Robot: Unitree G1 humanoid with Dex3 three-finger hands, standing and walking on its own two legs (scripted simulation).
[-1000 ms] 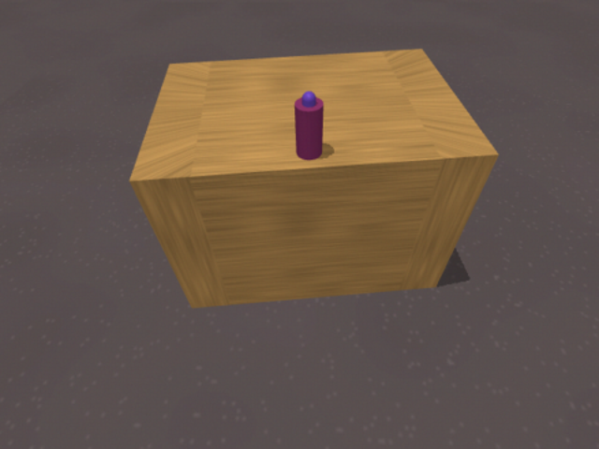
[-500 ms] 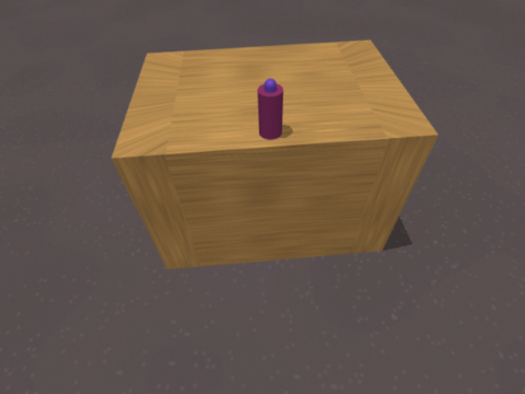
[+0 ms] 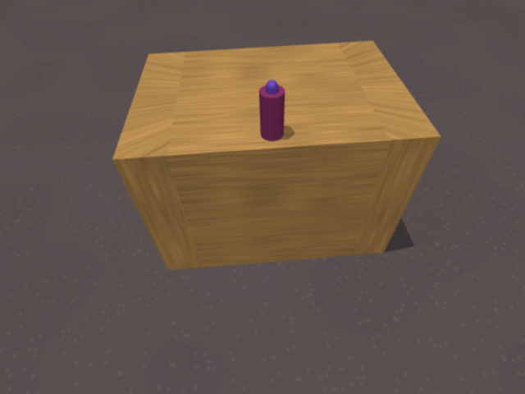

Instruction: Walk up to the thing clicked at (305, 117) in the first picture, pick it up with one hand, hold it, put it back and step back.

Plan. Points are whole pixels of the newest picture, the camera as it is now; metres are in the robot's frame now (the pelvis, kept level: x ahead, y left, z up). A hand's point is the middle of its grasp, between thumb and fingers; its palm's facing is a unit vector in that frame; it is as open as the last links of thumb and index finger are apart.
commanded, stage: stand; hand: right
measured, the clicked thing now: (272, 109) +0.84 -0.02 -0.05
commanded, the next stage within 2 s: walk up in 0.12 s
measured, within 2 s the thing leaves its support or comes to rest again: neither
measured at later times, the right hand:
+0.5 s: hand (400, 379) +0.18 -0.21 -0.15, palm faces -0.08 +0.91 -0.41, open 7.4 cm
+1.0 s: hand (361, 313) +0.30 -0.18 -0.18, palm faces -0.03 +0.95 -0.30, open 7.4 cm
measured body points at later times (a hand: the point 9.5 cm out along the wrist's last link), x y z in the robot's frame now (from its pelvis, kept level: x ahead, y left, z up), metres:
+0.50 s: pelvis +0.08 +0.08 -0.03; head +0.10 +0.09 +0.42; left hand +0.07 +0.42 -0.15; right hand +0.18 -0.26 -0.13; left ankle +0.16 +0.21 -0.75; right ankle +0.00 -0.11 -0.74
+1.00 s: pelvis +0.27 +0.08 -0.03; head +0.28 +0.05 +0.42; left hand +0.34 +0.41 -0.11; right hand +0.30 -0.23 -0.16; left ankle +0.17 +0.21 -0.72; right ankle +0.34 -0.03 -0.75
